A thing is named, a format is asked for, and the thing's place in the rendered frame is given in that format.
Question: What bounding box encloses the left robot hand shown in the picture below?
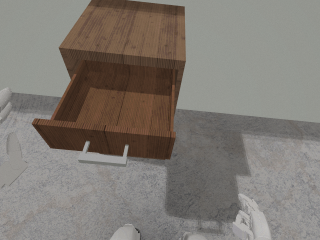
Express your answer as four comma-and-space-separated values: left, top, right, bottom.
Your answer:
0, 87, 29, 189

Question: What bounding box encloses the cabinet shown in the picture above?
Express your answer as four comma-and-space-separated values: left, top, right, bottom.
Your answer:
59, 0, 186, 160

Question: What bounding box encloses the robot left thigh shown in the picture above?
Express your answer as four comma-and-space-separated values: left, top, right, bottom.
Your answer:
110, 226, 140, 240

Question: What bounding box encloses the drawer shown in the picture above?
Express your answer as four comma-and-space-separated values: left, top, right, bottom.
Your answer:
32, 60, 176, 160

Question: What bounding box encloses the right robot hand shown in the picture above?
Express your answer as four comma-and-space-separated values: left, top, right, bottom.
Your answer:
232, 193, 272, 240

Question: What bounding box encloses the left robot shin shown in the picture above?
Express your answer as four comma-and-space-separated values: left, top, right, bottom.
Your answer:
124, 224, 136, 230

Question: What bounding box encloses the handle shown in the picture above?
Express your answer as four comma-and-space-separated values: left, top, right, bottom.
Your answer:
77, 140, 129, 167

